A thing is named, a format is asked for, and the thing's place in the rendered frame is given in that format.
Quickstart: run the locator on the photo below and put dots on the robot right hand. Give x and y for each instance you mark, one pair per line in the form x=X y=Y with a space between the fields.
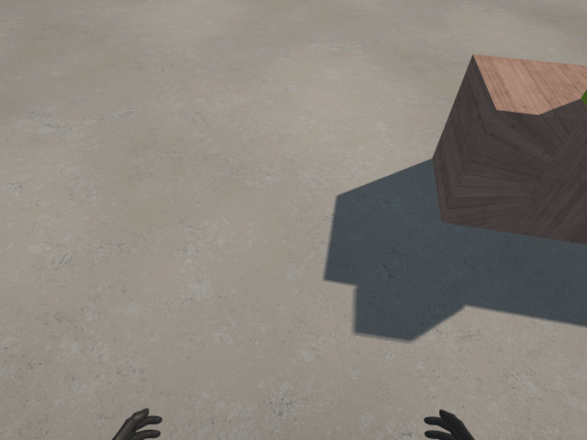
x=449 y=422

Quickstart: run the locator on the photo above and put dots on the pedestal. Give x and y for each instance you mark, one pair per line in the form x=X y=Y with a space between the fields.
x=512 y=156

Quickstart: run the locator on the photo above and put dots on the robot left hand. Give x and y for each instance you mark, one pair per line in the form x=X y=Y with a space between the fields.
x=135 y=422

